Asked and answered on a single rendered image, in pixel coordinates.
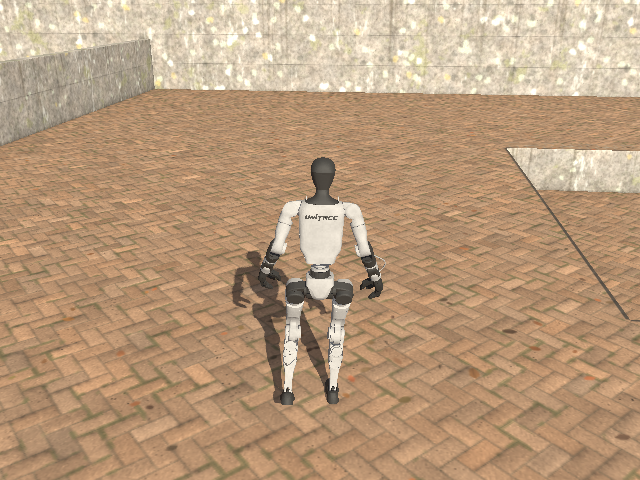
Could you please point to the robot right hand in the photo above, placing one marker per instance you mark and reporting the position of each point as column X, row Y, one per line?
column 370, row 284

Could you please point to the humanoid robot head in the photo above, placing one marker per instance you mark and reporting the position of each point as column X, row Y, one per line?
column 322, row 172

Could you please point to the robot left shin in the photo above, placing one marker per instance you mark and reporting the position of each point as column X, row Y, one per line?
column 289, row 359

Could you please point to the robot right upper arm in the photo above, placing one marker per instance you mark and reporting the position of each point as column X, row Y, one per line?
column 352, row 211

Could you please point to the robot left upper arm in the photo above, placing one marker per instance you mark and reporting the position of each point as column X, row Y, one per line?
column 290, row 209

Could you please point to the robot left hand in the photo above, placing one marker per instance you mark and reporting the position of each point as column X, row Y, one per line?
column 262, row 278

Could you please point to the right robot forearm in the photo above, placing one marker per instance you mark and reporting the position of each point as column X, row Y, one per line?
column 371, row 266

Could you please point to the left robot forearm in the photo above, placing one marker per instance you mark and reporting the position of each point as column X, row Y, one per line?
column 270, row 260

